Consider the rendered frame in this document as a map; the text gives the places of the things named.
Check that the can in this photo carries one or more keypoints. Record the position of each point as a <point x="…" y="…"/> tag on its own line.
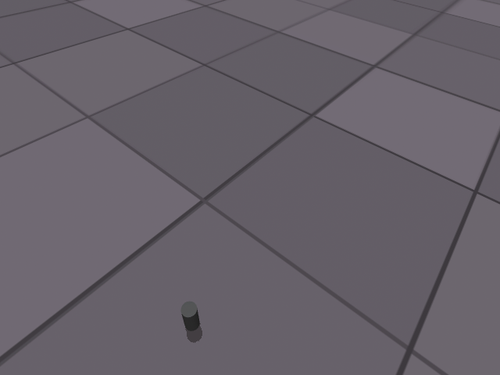
<point x="189" y="313"/>

